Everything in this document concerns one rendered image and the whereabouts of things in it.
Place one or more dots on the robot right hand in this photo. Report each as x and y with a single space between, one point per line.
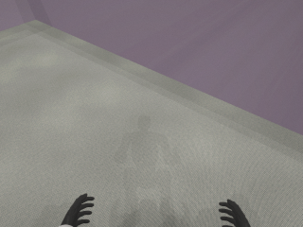
239 219

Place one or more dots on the robot left hand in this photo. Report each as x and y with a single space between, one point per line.
72 216

